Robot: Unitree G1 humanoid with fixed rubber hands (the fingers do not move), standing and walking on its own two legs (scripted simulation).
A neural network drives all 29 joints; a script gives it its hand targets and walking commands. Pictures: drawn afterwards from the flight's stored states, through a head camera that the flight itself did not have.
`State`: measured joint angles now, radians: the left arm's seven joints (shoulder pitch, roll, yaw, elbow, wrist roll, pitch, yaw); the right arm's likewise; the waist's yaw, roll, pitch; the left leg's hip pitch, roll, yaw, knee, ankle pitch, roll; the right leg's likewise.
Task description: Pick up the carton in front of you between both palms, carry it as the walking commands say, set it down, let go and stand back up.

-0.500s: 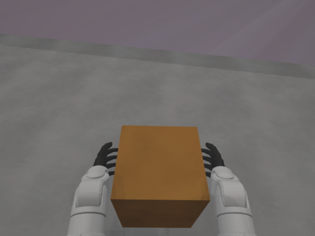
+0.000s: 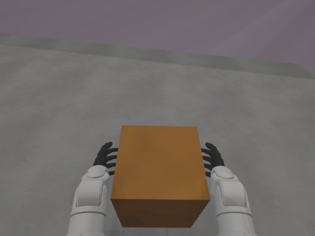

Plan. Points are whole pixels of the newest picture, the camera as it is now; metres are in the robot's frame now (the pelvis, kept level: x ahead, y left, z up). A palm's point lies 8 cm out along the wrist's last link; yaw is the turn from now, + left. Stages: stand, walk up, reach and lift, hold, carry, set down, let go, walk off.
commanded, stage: carry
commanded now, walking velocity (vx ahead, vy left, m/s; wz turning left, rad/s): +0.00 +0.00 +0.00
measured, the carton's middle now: (158, 179) +0.31 +0.00 -0.04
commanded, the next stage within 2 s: hold in 0.12 s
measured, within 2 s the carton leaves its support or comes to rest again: neither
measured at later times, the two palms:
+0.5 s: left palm (88, 187) +0.23 +0.17 +0.05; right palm (209, 170) +0.28 -0.13 +0.05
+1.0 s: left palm (101, 178) +0.25 +0.14 +0.06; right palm (220, 165) +0.30 -0.16 +0.06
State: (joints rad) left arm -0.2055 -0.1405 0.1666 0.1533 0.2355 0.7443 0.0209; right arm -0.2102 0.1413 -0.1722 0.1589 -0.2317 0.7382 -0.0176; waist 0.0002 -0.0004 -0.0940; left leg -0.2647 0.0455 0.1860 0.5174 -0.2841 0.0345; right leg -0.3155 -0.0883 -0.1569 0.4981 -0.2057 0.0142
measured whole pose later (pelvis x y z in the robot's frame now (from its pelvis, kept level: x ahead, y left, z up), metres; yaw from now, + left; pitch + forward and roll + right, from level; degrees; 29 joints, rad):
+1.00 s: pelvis -0.02 -0.05 +0.00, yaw +8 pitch -10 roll +0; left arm -0.34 -0.17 0.30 0.34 0.33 0.71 -0.03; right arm -0.34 0.17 -0.30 0.34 -0.32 0.71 0.02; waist -0.01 0.01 0.04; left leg -0.06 0.01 -0.03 0.43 -0.21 -0.01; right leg -0.06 0.02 -0.04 0.43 -0.20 -0.03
